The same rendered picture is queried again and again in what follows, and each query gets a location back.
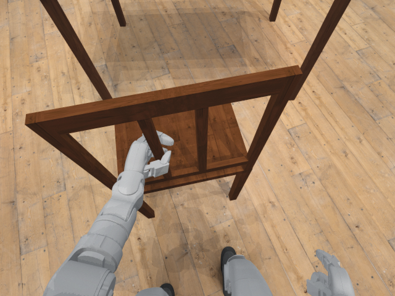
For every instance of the robot left forearm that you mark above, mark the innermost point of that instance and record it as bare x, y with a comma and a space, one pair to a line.
102, 245

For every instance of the left robot upper arm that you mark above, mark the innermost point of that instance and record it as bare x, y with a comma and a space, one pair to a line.
81, 279

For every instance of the robot left foot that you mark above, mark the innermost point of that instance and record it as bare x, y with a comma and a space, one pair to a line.
168, 289

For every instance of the chair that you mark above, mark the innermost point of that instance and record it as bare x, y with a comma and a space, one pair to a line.
199, 118

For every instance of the robot right foot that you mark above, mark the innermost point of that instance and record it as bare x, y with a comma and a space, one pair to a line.
227, 253

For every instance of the robot right hand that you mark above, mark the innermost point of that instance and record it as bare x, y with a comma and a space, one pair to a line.
337, 281

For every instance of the robot left hand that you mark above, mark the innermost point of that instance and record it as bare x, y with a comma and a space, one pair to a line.
140, 153

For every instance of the robot foot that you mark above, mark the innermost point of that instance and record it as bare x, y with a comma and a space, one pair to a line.
227, 253
168, 289

